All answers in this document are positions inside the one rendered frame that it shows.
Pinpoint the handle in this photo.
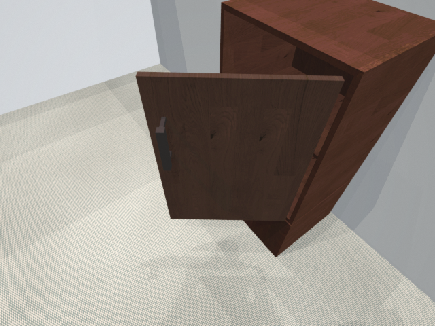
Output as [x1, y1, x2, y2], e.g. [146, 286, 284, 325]
[155, 117, 172, 171]

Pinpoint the cupboard door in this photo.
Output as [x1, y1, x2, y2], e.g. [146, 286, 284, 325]
[136, 71, 345, 221]

